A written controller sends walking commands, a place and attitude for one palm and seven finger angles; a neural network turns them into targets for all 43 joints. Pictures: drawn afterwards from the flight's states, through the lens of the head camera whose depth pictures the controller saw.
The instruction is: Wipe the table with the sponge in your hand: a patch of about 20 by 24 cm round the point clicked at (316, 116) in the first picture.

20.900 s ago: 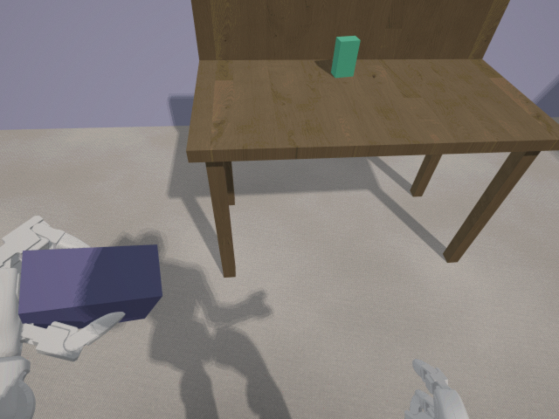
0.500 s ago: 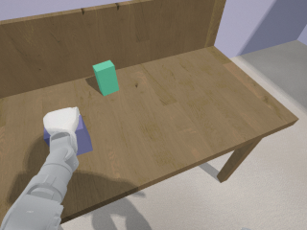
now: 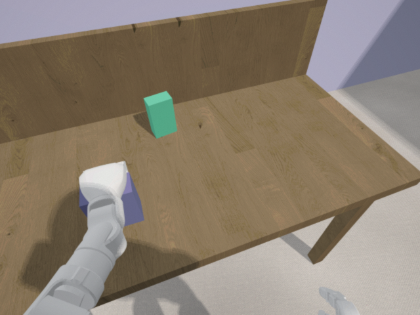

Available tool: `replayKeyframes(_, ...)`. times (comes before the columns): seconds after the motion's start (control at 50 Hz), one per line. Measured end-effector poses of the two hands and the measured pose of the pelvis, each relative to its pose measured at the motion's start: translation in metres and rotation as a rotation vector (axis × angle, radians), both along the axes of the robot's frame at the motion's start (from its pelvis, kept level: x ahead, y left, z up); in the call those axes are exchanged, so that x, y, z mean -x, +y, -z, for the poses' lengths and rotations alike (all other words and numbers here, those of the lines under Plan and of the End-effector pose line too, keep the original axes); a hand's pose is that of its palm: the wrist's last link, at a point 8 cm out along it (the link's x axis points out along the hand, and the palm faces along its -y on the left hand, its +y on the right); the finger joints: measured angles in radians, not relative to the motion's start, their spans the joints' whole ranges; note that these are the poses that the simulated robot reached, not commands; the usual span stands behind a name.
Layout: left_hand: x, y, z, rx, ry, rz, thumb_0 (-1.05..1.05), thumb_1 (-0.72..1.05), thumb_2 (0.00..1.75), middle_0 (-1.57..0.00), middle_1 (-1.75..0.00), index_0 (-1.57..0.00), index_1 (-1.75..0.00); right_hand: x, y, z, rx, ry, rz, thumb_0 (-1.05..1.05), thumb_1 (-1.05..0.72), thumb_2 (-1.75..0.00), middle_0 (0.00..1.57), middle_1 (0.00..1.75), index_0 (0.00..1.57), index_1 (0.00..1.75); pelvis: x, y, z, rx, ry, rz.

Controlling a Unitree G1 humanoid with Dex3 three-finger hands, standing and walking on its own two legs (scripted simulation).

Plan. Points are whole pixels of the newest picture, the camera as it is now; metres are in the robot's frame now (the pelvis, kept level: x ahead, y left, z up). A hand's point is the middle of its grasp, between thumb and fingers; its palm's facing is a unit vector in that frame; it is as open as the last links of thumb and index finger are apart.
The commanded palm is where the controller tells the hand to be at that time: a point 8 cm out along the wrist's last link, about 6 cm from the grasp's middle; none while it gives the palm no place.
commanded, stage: wipe back along the middle lane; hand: left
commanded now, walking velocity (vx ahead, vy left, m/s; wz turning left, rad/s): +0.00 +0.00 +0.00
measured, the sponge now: (116, 208) +0.34 +0.25 -0.03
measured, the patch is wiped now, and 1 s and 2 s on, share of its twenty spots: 0.40 0.70 0.80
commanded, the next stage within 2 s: slide across to the third lane in 0.70 s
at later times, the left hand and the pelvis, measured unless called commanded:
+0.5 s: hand (117, 218) +0.29 +0.22 +0.01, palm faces -0.02 -0.06 -1.00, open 9.6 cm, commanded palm +0.25 +0.20 +0.04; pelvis +0.00 -0.01 +0.00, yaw +0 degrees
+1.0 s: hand (125, 232) +0.27 +0.20 +0.01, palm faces -0.05 -0.06 -1.00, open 9.6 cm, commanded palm +0.24 +0.17 +0.06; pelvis -0.02 -0.03 +0.00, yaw +0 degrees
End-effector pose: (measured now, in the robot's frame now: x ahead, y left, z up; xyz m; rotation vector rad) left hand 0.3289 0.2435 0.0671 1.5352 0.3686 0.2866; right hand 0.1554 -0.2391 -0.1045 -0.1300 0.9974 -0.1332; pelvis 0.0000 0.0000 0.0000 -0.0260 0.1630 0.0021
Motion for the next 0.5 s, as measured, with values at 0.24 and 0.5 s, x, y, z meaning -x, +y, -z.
replayKeyframes(0.24, 0.022, -0.012, 0.000, 0.023, -0.015, -0.008, 0.01, -0.45, 1.07, -0.75, -1.41, -0.75, -1.41, -0.033, 0.013, -0.012, -0.028, -0.089, -0.054, 0.01, -0.91, -0.90, 0.20, 0.30, 0.20, 0.30, -0.002, -0.001, 0.000, -0.005, -0.029, -0.002)
replayKeyframes(0.5, 0.053, -0.026, 0.000, 0.034, -0.027, -0.005, 0.01, -0.45, 1.07, -0.75, -1.41, -0.75, -1.42, -0.044, 0.013, -0.021, -0.045, -0.148, -0.082, 0.01, -0.91, -0.90, 0.20, 0.30, 0.20, 0.30, 0.003, -0.008, 0.000, -0.012, -0.062, 0.000)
